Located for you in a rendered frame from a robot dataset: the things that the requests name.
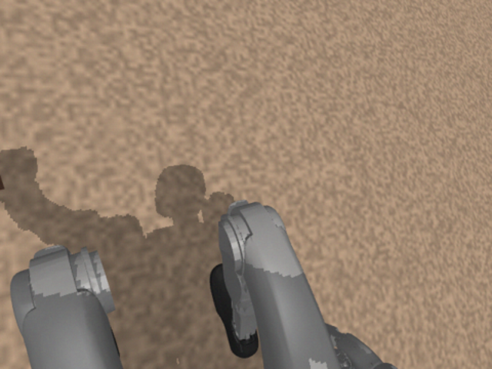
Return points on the right robot hand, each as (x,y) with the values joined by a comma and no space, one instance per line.
(351,352)

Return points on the right robot foot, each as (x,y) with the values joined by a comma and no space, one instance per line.
(222,301)

